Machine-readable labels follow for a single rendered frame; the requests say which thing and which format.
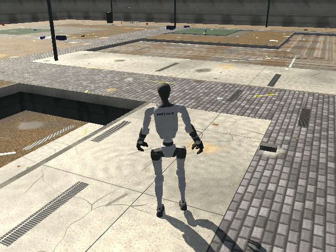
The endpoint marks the left robot hand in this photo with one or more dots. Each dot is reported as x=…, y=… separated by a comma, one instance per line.
x=143, y=144

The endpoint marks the robot left forearm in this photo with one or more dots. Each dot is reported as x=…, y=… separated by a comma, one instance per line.
x=141, y=137

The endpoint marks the humanoid robot torso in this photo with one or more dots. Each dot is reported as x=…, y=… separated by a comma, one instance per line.
x=166, y=123

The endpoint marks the robot right forearm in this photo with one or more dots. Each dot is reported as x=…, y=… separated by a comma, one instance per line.
x=195, y=136

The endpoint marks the robot right shin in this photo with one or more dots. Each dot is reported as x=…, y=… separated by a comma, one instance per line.
x=182, y=185

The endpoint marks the right robot hand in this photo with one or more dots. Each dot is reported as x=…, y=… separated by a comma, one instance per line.
x=198, y=146

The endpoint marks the left robot upper arm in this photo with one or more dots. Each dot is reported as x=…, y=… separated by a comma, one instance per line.
x=146, y=120

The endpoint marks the right robot upper arm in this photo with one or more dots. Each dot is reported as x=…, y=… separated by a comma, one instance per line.
x=185, y=117

